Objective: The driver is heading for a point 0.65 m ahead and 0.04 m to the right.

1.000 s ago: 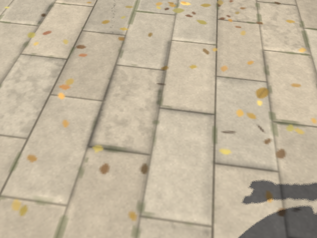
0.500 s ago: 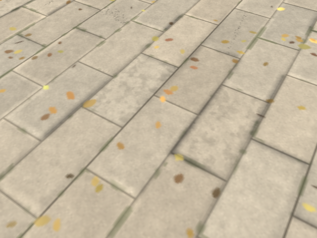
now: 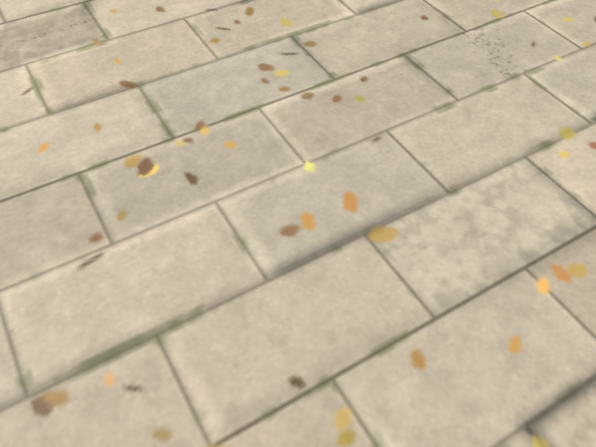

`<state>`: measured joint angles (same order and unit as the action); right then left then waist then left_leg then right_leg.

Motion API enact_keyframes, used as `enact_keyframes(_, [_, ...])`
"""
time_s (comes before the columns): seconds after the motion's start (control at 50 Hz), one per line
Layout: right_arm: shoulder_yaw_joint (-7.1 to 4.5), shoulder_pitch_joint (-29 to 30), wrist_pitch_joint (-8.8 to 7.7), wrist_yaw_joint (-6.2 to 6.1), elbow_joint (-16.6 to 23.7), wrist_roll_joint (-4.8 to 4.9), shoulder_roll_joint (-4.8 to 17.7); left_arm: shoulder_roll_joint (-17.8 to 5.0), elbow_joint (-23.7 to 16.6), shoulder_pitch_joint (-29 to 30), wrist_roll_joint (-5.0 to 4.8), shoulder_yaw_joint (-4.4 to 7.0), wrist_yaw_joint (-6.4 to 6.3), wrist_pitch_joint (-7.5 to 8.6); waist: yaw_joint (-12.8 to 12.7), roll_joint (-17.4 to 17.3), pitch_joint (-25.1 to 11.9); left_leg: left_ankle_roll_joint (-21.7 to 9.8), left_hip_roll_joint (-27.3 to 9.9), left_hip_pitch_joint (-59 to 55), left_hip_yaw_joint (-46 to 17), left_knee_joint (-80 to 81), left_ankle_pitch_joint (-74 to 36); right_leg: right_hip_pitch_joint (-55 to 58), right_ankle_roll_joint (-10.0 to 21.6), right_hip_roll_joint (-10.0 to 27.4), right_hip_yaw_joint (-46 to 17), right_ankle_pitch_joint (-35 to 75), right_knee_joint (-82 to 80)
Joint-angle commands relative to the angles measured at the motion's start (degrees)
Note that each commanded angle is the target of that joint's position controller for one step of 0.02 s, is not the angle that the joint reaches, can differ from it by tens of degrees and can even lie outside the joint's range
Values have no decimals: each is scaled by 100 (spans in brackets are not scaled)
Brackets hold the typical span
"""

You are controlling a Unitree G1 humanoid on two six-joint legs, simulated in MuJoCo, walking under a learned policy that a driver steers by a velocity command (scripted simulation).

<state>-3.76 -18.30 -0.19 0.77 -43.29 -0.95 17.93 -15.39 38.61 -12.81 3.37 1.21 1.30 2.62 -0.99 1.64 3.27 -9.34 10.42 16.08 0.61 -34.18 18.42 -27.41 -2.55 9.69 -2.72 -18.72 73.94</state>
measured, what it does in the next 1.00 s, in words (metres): walks ahead: right foot, then left foot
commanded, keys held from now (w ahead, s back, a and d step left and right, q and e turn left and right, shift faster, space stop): w+q+shift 0.18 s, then w+shift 0.06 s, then w+e+shift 0.20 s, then shift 0.56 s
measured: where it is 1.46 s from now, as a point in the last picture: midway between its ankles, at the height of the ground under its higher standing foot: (268, 298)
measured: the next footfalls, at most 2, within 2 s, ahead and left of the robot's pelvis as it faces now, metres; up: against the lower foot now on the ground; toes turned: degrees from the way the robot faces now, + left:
right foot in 0.30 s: +0.52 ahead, -0.06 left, +0.00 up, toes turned +16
left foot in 0.70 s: +0.84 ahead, +0.23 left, +0.00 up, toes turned +6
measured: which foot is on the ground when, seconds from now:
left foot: down 0.00-0.28, up 0.30-0.68, down 0.70-1.00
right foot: up 0.00-0.28, down 0.30-0.70, up 0.72-1.00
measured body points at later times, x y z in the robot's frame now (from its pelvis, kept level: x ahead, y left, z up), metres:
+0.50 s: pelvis +0.47 +0.02 +0.02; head +0.50 +0.04 +0.47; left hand +0.36 +0.30 -0.11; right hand +0.73 -0.17 -0.06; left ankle +0.43 +0.13 -0.63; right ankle +0.48 -0.07 -0.72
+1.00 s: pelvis +0.75 +0.13 +0.02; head +0.78 +0.14 +0.47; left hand +0.87 +0.42 -0.09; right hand +0.88 -0.11 -0.11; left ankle +0.80 +0.23 -0.72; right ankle +0.83 -0.02 -0.70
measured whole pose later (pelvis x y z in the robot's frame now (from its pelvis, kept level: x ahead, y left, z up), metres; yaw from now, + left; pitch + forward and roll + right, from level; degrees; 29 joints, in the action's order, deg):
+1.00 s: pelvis +0.75 +0.13 +0.02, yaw +10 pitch +0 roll +1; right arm -0.7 -11.3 -3.4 1.1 -51.2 -1.3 14.0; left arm -16.3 44.3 -6.8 0.3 1.8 -2.4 0.1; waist 2.2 2.2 3.1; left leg -3.6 5.8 17.0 -1.6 -22.8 5.8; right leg -25.0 -4.1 3.1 -5.4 -15.8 40.8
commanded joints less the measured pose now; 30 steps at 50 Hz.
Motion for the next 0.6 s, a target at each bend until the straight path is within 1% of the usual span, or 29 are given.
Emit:
enact_keyframes(0.02, [-187,-29,-330,-38,387,79,812,-758,-328,-93,93,162,0,-123,-90,-173,24,-906,-1325,-415,-2520,2266,-170,-1150,-142,58,116,-21,-533])
enact_keyframes(0.06, [-180,-373,-402,-21,292,59,850,-666,-638,784,44,93,27,-130,142,-139,388,-873,-1209,-207,-2462,2549,-820,-1385,-215,-75,342,468,-1334])
enact_keyframes(0.08, [-188,-514,-416,-17,242,38,876,-624,-756,1155,5,65,37,-111,248,-146,485,-848,-1164,-256,-2456,2591,-1221,-1466,-221,-187,393,774,-1768])
enact_keyframes(0.1, [-198,-594,-420,-11,198,36,892,-571,-819,1419,-17,33,54,-90,329,-163,500,-796,-1102,-341,-2403,2546,-1666,-1421,-206,-313,410,1136,-2216])
enact_keyframes(0.14, [-218,-791,-428,-16,63,73,941,-491,-903,1765,-52,-19,99,-44,498,-306,359,-674,-1076,-690,-2350,2385,-2895,-1180,-112,-600,478,1786,-2998])
enact_keyframes(0.16, [-225,-896,-441,-39,-20,106,968,-491,-970,1910,-78,-33,105,-20,569,-389,256,-613,-1172,-906,-2421,2362,-3494,-1015,-31,-698,482,2050,-3283])
enact_keyframes(0.18, [-231,-932,-450,-67,-91,131,1003,-520,-1026,2010,-105,-34,99,0,596,-427,179,-549,-1266,-1115,-2484,2315,-3931,-818,56,-770,439,2225,-3529])
enact_keyframes(0.2, [-230,-860,-460,-104,-148,150,1031,-540,-1024,1954,-122,-35,93,22,539,-419,87,-469,-1320,-1284,-2399,2274,-4322,-488,171,-834,448,2371,-3852])
enact_keyframes(0.22, [-224,-684,-476,-131,-169,169,1070,-569,-939,1679,-131,-22,66,40,378,-393,-92,-307,-1267,-1283,-2207,2078,-5056,242,294,-982,503,2392,-4191])
enact_keyframes(0.24, [-241,-674,-498,-148,-220,165,1203,-724,-790,1210,-140,54,10,51,186,-489,-466,-151,-1320,-1394,-2224,1625,-6056,1104,365,-1187,518,2223,-4165])
enact_keyframes(0.26, [-260,-619,-519,-141,-287,60,1371,-1036,-534,333,-183,199,-72,63,-259,-587,-994,-55,-1448,-1587,-2184,763,-6828,1958,481,-1274,518,1823,-3941])
enact_keyframes(0.28, [-286,-306,-502,-122,-306,-67,1451,-1232,-186,-928,-247,330,-189,42,-1038,-589,-1426,17,-1343,-1340,-1910,-616,-6865,3014,574,-1178,674,1429,-4072])
enact_keyframes(0.3, [-214,-80,-548,-126,-316,-185,1099,-1485,166,-2131,-214,467,-335,29,-1556,-376,-1747,98,-1014,-461,-1580,-2518,-5704,4203,744,-701,248,354,-3803])
enact_keyframes(0.32, [46,-808,-576,-73,-88,23,-8,-2006,271,-2163,19,574,-329,98,-759,1854,-2190,427,135,1506,-1203,-5146,255,5348,1617,1004,-2971,-785,-4407])
enact_keyframes(0.34, [117,-904,-657,-52,-109,-12,294,-1638,257,-1652,-117,541,-160,71,-554,1756,-2219,294,135,2180,-1324,-5292,587,5035,1933,1067,-5172,-1356,-5689])
enact_keyframes(0.36, [101,-414,-615,-34,-136,-75,491,-1143,190,-887,-168,476,-102,99,-288,843,-1227,263,-404,2360,-1234,-5117,-49,4084,2007,873,-4417,-1510,-5819])
enact_keyframes(0.38, [125,95,-595,17,-43,-191,595,-823,274,-737,-216,422,-50,115,-243,16,-814,287,-644,2228,-1036,-4813,-252,3343,1967,655,-3740,-1048,-5799])
enact_keyframes(0.4, [142,555,-577,55,103,-279,582,-646,439,-861,-206,360,-28,137,-214,-259,-515,313,-838,2178,-930,-4430,-266,2828,1820,381,-3172,-549,-5812])
enact_keyframes(0.42, [195,738,-536,95,295,-356,446,-505,642,-1020,-204,287,-29,160,-38,-199,-292,412,-937,2129,-872,-4149,-220,2360,1762,128,-2860,-223,-5881])
enact_keyframes(0.44, [266,857,-499,115,397,-399,291,-542,804,-1162,-227,283,-28,201,63,0,-121,512,-1043,2219,-816,-3901,-66,2136,1797,23,-2691,86,-5965])
enact_keyframes(0.46, [325,900,-479,117,462,-395,195,-582,885,-1226,-256,283,-42,263,163,45,52,623,-1121,2388,-724,-3649,30,2049,1830,50,-2508,996,-6029])
enact_keyframes(0.48, [379,1012,-475,119,530,-391,147,-632,947,-1283,-280,278,-54,320,235,-11,178,739,-1223,2438,-615,-3229,50,1870,1821,82,-2230,2127,-6075])
enact_keyframes(0.5, [443,1290,-503,133,673,-353,113,-736,972,-1280,-266,291,-61,359,252,-41,279,840,-1240,2305,-418,-2565,-239,1604,1755,24,-1815,3265,-6205])
enact_keyframes(0.52, [515,1573,-543,167,786,-287,34,-837,969,-1174,-248,314,-63,373,264,-23,319,907,-1211,1862,-247,-1634,-674,1273,1594,-142,-1320,4024,-6293])
enact_keyframes(0.54, [595,1751,-563,221,801,-235,-106,-846,974,-1077,-278,326,-45,371,227,49,217,897,-1079,1037,-25,-736,-1315,885,1322,-463,-747,4358,-6298])
enact_keyframes(0.56, [622,1910,-555,255,780,-178,-185,-864,1046,-1266,-332,335,-6,384,55,169,24,871,-853,364,192,-340,-2062,754,1162,-578,-564,4436,-6389])
enact_keyframes(0.58, [497,2142,-704,156,885,164,16,-1056,867,-1308,-650,392,-111,458,-109,126,-160,932,-766,193,-105,-24,-2438,1028,1205,-390,-816,3928,-6388])
enact_keyframes(0.6, [442,2283,-729,106,949,178,182,-1146,957,-1356,-696,396,-165,465,-80,176,-212,891,-775,180,-256,390,-2785,1399,1120,-308,-824,3793,-6328])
